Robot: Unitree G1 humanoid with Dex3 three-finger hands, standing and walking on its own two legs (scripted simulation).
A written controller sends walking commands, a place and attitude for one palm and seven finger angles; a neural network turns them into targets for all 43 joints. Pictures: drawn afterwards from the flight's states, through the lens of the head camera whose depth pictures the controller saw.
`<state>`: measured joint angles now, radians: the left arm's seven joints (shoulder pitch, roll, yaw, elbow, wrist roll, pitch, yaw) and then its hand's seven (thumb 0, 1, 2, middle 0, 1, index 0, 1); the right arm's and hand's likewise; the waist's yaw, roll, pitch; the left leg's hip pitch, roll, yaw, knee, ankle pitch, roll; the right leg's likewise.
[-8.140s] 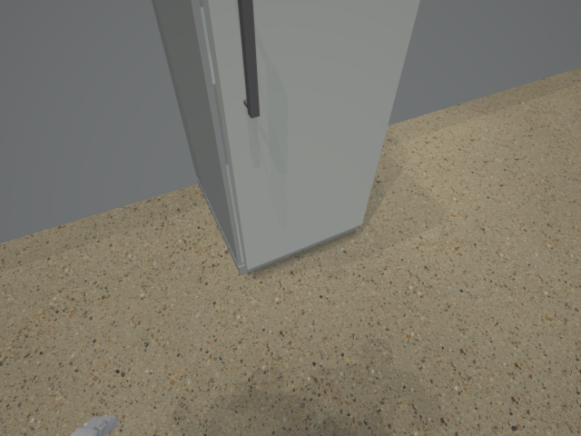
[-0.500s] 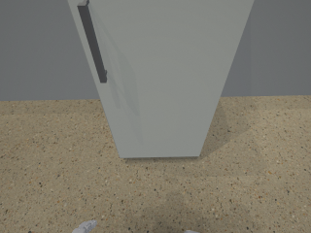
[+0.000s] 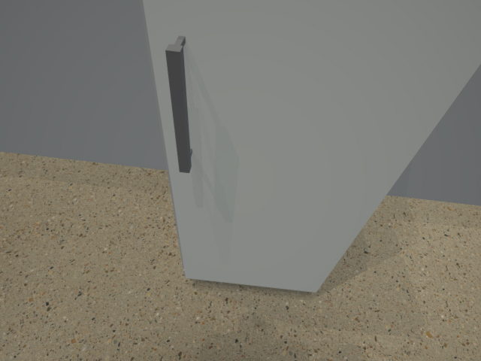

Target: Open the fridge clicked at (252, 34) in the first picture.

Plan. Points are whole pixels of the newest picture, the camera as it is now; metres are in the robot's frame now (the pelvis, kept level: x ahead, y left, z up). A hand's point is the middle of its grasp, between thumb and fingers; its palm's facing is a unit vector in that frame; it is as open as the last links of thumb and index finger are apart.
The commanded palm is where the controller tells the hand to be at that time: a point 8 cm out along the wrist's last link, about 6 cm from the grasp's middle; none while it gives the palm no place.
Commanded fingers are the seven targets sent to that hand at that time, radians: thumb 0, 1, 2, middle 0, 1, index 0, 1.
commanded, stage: come to a stop and stand still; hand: left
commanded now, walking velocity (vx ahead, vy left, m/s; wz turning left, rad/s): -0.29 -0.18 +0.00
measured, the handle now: (183, 112) +0.49 +0.18 +0.15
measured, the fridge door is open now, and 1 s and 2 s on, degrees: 0 0 0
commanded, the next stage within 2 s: none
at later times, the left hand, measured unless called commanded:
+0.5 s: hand out of the picture -0.06 +0.12 -0.15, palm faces +0.04 -0.97 -0.22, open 7.4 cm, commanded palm none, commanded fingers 0.00 0.90 0.90 -0.20 -0.30 -0.20 -0.30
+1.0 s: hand out of the picture -0.06 +0.19 -0.17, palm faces +0.02 -0.97 -0.25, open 7.4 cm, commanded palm none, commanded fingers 0.00 0.90 0.90 -0.20 -0.30 -0.20 -0.30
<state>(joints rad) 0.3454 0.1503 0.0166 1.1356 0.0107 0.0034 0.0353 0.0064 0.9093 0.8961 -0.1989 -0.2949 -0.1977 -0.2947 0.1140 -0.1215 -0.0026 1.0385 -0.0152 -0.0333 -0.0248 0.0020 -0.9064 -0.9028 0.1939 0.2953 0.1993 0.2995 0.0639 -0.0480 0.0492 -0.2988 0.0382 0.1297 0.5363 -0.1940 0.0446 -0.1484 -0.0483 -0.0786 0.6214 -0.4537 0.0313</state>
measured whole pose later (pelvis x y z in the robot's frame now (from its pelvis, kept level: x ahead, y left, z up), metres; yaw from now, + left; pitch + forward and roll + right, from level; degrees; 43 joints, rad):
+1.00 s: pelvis -0.05 +0.01 +0.00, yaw -1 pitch -1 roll +1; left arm 0.29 0.16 0.00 1.10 0.02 -0.01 0.03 0.01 0.90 0.90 -0.20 -0.30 -0.20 -0.29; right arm 0.32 -0.16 0.01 1.04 -0.02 -0.01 -0.03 0.04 -0.95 -0.90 0.20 0.30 0.20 0.30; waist 0.01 0.04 0.03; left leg -0.18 -0.03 0.10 0.55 -0.36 0.04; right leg -0.26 -0.10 0.03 0.58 -0.31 0.05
